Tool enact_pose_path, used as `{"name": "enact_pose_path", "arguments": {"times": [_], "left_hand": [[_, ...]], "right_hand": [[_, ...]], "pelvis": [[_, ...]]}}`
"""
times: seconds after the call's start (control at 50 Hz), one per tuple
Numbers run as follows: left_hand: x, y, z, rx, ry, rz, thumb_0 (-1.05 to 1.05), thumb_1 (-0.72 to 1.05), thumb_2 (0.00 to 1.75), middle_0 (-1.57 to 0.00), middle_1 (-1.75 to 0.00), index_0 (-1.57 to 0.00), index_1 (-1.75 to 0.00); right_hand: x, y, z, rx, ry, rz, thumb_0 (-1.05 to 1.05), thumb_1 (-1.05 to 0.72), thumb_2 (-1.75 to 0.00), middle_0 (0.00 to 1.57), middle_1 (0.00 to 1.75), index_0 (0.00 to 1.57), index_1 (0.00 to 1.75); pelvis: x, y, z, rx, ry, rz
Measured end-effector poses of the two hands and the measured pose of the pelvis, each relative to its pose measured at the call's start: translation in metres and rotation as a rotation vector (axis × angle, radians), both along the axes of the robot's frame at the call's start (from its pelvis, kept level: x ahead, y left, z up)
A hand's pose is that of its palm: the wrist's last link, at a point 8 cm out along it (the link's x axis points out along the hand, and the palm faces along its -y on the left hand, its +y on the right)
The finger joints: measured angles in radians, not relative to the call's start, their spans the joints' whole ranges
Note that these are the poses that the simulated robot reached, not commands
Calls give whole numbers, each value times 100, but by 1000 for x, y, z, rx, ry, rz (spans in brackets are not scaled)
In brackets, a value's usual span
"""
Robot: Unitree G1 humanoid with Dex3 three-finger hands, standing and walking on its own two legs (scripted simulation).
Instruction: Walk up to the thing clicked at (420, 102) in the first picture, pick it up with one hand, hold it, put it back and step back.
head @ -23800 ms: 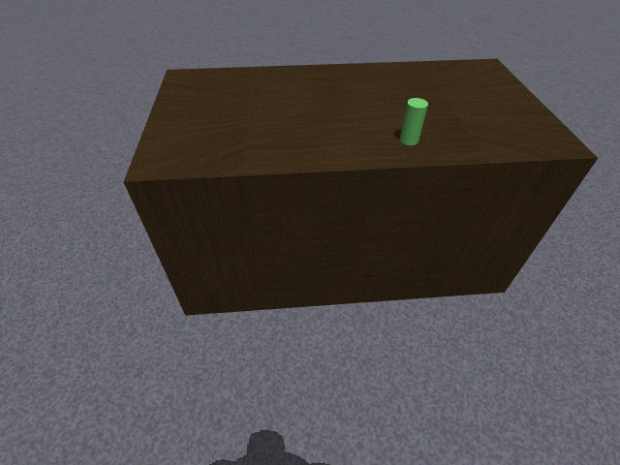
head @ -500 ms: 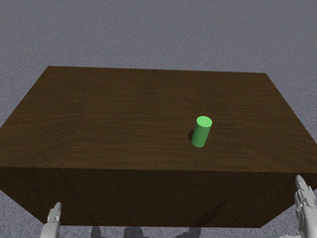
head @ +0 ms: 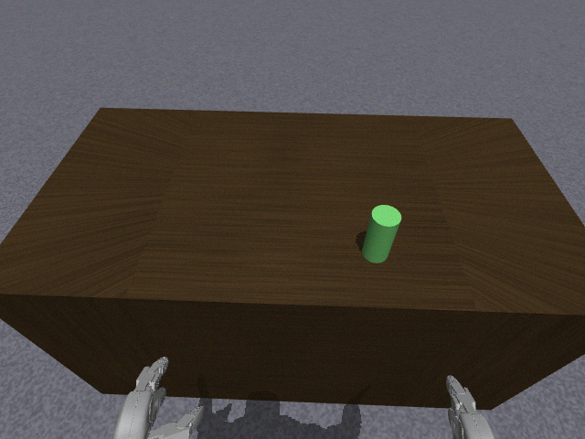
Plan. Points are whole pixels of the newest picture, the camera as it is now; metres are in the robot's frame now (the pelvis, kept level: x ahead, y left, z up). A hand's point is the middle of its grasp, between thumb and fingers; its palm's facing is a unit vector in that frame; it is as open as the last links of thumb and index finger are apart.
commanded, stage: home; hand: right
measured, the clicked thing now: (380, 235) +0.50 -0.15 -0.06
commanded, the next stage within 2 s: none
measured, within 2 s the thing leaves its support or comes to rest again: neither
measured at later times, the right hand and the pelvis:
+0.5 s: hand (444, 433) +0.18 -0.21 -0.12, palm faces -0.04 +0.96 -0.29, open 17.4 cm; pelvis +0.03 -0.01 +0.00, yaw +1 degrees
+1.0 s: hand out of the picture +0.09 -0.26 -0.14, palm faces -0.05 +0.93 -0.38, open 17.3 cm; pelvis +0.02 +0.00 +0.01, yaw +1 degrees
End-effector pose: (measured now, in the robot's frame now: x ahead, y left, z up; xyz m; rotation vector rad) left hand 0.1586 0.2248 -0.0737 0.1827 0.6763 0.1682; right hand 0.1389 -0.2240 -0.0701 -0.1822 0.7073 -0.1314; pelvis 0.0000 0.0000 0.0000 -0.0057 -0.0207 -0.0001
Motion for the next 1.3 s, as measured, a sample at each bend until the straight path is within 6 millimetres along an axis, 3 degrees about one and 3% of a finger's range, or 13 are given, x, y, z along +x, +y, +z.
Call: {"name": "enact_pose_path", "arguments": {"times": [0.06,0.2,0.3,0.44,0.62,0.74,0.94,1.3], "left_hand": [[1,4,2,19,10,10,0,54,71,-17,-24,-17,-24],[5,0,4,2,23,12,1,73,80,-18,-27,-18,-27],[6,-3,-3,-6,75,-18,1,81,85,-19,-28,-19,-28],[-5,3,-21,17,207,-46,1,87,89,-20,-29,-20,-29],[-37,51,-36,87,391,2,1,89,90,-20,-30,-20,-30],[-61,71,-37,110,485,36,1,90,90,-20,-30,-20,-30],[-85,76,-39,99,557,45,1,90,90,-20,-30,-20,-30],[-113,76,-41,83,619,63,0,90,90,-20,-30,-20,-30]], "right_hand": [[12,2,-7,8,19,9,-1,50,-7,6,6,7,6],[38,-1,1,-3,-18,30,-1,49,-8,6,6,7,6],[39,-8,5,-17,-26,0,-1,51,-7,6,6,6,6],[36,-14,-6,-45,55,31,-1,52,-6,6,5,6,5],[-2,-66,-24,-152,316,13,-1,54,-5,6,5,6,5],[-30,-84,-25,-186,422,-29,0,54,-5,6,5,6,5],[-54,-81,-28,-176,493,-46,0,52,-6,6,5,6,5],[-70,-74,-33,-151,535,-55,0,50,-7,6,6,7,6]], "pelvis": [[2,-1,1,2,1,4],[11,-3,3,10,-2,12],[17,-6,4,12,1,18],[25,-8,3,7,19,15],[34,-8,1,-4,-3,14],[32,-6,5,-5,-21,14],[23,-1,10,-6,-43,15],[12,2,12,-6,-33,18]]}}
